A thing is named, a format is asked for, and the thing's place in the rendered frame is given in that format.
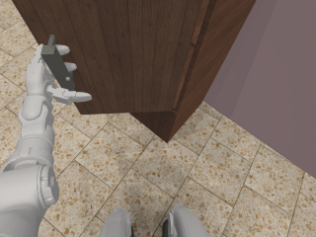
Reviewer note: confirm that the left robot upper arm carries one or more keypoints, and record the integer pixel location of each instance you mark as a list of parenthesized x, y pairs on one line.
[(25, 196)]

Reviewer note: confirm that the right robot thigh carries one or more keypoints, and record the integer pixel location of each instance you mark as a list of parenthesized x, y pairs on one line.
[(183, 223)]

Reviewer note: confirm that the left robot thigh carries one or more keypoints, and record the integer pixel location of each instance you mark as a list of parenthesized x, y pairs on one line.
[(117, 224)]

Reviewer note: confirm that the handle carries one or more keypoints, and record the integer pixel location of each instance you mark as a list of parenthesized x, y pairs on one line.
[(55, 63)]

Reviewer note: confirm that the robot left hand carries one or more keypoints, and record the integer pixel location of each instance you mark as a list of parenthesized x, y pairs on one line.
[(38, 78)]

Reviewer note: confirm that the cupboard door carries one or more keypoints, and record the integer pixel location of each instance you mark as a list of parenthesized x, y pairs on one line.
[(130, 54)]

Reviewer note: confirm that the left robot forearm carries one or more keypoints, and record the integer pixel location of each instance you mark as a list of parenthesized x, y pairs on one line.
[(36, 141)]

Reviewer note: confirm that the robot thigh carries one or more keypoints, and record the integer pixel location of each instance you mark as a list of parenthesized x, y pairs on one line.
[(183, 223), (117, 224)]

